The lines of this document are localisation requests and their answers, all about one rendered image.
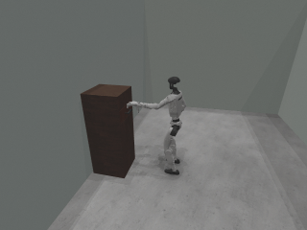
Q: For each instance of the left robot forearm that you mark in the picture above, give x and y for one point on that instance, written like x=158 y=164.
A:
x=147 y=105

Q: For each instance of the right robot shin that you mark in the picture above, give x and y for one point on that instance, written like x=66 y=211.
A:
x=174 y=148

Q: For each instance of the robot left hand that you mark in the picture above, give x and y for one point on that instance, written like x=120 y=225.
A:
x=133 y=104

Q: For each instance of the drawer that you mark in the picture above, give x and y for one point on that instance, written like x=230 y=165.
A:
x=123 y=113

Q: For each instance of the robot left foot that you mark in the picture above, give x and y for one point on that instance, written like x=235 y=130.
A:
x=170 y=171

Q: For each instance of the cabinet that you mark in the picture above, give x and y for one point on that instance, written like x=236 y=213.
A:
x=111 y=143

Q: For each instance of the left robot upper arm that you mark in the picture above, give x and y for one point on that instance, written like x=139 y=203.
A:
x=169 y=99

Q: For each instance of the right robot upper arm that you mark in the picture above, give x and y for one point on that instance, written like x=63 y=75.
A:
x=183 y=103

